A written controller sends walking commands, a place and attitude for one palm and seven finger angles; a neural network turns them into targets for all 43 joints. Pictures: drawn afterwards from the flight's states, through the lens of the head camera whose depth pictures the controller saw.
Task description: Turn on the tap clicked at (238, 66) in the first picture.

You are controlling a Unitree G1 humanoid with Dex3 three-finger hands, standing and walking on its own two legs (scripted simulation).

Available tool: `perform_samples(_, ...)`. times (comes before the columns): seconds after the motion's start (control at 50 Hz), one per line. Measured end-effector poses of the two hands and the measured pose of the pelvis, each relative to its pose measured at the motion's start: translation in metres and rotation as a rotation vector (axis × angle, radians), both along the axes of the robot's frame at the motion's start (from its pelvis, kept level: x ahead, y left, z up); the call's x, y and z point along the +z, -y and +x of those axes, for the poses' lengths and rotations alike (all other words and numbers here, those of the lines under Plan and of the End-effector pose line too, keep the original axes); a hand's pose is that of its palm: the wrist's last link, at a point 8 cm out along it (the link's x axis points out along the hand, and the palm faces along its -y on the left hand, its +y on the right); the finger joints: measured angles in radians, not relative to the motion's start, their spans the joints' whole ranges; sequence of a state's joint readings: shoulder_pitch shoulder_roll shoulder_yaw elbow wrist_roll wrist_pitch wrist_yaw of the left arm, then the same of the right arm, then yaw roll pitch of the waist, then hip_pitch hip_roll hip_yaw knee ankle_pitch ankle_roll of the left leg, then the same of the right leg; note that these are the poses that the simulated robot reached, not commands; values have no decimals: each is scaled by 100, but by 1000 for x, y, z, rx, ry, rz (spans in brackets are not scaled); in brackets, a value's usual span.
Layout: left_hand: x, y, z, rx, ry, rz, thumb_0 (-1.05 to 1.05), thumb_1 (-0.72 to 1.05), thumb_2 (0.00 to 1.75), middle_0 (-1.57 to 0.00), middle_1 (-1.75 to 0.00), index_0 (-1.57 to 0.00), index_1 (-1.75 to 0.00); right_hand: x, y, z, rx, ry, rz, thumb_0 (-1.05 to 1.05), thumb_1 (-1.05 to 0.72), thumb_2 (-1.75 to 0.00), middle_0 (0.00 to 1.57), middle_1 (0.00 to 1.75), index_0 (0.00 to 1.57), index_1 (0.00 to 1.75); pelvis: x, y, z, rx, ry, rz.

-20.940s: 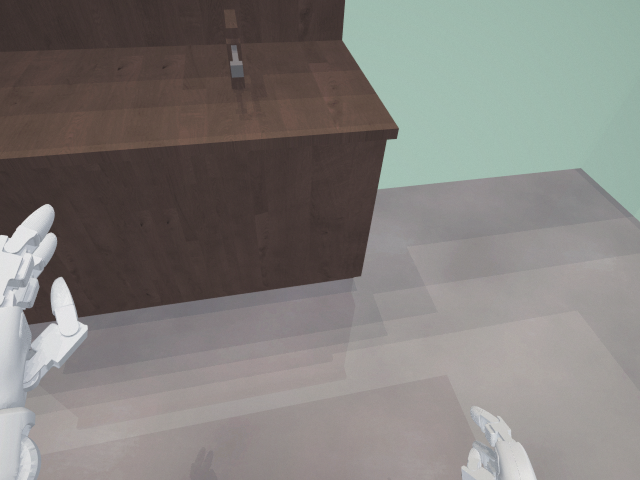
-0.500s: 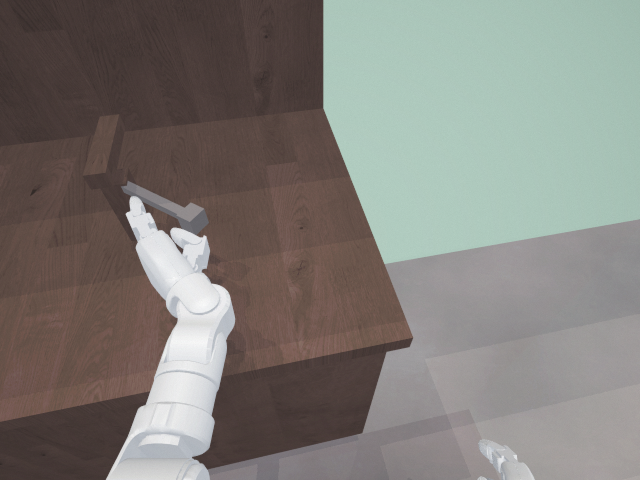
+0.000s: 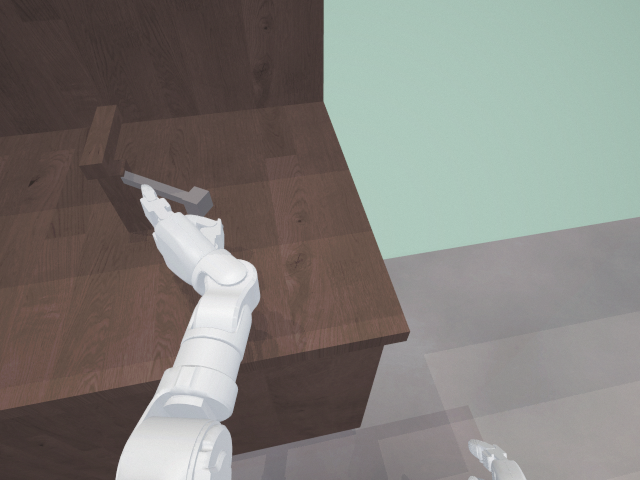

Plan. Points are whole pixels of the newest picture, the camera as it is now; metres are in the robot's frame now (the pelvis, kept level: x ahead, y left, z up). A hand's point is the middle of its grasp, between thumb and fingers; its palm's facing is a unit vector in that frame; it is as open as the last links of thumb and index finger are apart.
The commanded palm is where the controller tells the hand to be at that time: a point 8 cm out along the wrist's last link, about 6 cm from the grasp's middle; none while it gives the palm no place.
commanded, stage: push the lever round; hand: left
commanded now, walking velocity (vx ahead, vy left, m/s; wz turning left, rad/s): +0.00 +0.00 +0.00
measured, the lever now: (198, 202) +0.44 +0.20 +0.10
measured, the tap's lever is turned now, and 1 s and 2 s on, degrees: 55 86 86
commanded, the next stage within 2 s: lift the hand up off the lever in 0.64 s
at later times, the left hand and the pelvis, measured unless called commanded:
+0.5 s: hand (231, 211) +0.44 +0.16 +0.08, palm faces +0.77 -0.62 -0.14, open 7.9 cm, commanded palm +0.40 +0.17 +0.09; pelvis +0.00 -0.01 +0.00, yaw +0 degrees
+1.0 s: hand (237, 196) +0.46 +0.15 +0.09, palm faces +0.77 -0.63 -0.13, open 8.0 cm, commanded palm +0.41 +0.17 +0.10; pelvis +0.00 +0.00 -0.01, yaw -1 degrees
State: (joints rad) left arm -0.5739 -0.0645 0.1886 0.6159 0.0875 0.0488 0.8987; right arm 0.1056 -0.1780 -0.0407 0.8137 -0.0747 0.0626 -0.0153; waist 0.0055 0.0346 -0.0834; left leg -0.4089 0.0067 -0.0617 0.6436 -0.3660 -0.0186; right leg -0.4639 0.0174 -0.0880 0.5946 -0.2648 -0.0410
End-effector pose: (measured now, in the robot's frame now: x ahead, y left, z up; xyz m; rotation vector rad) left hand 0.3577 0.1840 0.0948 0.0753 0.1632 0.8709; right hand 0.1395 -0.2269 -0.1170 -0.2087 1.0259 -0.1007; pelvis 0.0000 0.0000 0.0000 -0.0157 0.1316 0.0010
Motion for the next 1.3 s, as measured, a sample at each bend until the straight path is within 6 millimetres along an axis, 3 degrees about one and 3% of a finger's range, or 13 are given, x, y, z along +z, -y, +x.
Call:
perform_samples(0.44, -1, 11, 27, 34, -4, 2, 2, 90, 90, -15, -15, -12, -14, -10, 27, -51, -62, -100, -24, 1, -91, -90, 20, 30, 20, 30, -3, 7, 0, -9, -45, 4)
perform_samples(0.78, -1, 14, 51, 33, -6, 11, 2, 90, 90, -15, -15, -11, -13, -15, 23, -70, -71, -139, -13, 1, -91, -90, 20, 30, 20, 30, -7, 3, 0, -12, -85, 4)
perform_samples(0.92, 0, 15, 53, 35, 5, 1, 2, 90, 90, -15, -15, -10, -13, -18, 20, -79, -80, -157, 1, 1, -91, -90, 20, 30, 20, 30, -8, 1, 1, -19, -90, 5)
perform_samples(1.08, 11, 18, 51, 11, 19, 7, 2, 90, 90, -15, -15, -13, -14, -17, 20, -81, -82, -148, 9, 1, -91, -90, 20, 30, 20, 30, -6, 1, 0, -20, -75, 5)
perform_samples(1.3, 19, 25, 44, 9, 13, 3, 2, 90, 90, -15, -15, -15, -15, -12, 22, -67, -60, -101, 12, 1, -91, -90, 20, 30, 20, 30, -4, 3, -1, -19, -58, 7)
